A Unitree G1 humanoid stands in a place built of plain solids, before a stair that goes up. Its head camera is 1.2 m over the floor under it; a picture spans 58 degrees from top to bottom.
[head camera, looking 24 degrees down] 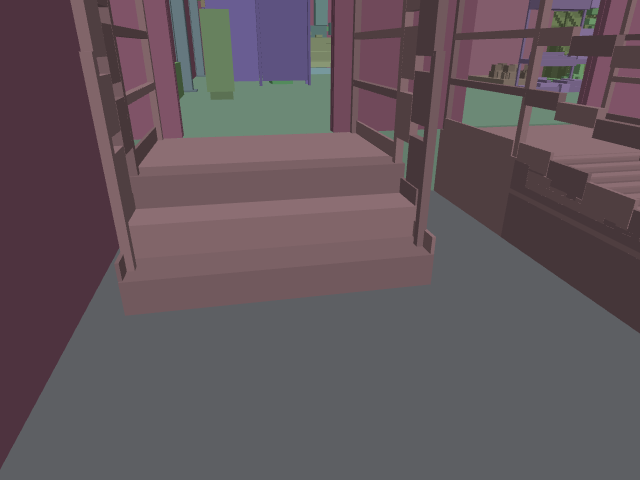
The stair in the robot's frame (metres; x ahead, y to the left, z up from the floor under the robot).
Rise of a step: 0.19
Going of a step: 0.26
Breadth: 1.60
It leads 11 degrees to the left of straight ahead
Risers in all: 3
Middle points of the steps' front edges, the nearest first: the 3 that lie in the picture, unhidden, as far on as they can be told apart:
1.94 0.17 0.19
2.19 0.22 0.37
2.44 0.27 0.56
